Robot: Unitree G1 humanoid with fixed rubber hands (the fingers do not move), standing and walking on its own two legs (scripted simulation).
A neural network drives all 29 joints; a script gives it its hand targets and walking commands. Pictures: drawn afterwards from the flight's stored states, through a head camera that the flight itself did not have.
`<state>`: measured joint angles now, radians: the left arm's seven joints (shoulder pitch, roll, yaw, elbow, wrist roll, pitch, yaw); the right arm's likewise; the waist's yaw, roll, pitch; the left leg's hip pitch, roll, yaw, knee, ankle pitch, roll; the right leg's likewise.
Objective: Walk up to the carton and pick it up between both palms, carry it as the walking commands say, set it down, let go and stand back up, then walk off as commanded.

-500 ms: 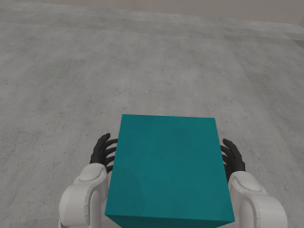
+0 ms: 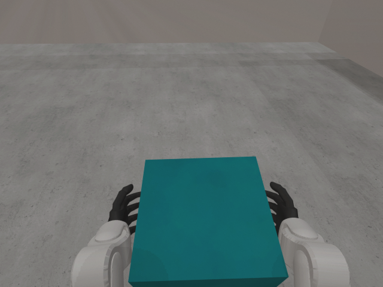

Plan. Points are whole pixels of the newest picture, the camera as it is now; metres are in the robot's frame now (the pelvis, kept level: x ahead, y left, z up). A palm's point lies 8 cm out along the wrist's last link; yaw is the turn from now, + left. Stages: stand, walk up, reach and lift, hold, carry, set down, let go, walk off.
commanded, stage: carry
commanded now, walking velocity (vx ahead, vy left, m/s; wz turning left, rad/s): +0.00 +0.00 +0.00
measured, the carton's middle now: (202, 239) +0.24 +0.01 +0.03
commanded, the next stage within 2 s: none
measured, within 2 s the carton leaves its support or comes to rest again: neither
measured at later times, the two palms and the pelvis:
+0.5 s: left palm (131, 220) +0.25 +0.14 +0.08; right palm (288, 226) +0.24 -0.15 +0.09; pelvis +0.00 +0.00 +0.00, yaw -1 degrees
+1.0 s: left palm (111, 229) +0.23 +0.18 +0.08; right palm (271, 232) +0.23 -0.12 +0.08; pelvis -0.01 +0.03 -0.01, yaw +1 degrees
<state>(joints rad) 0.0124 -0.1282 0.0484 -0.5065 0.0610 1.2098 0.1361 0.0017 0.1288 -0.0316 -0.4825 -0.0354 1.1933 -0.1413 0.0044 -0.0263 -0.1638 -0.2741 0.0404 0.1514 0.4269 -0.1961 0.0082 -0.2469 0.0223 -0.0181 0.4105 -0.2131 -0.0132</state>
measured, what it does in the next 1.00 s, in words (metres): stands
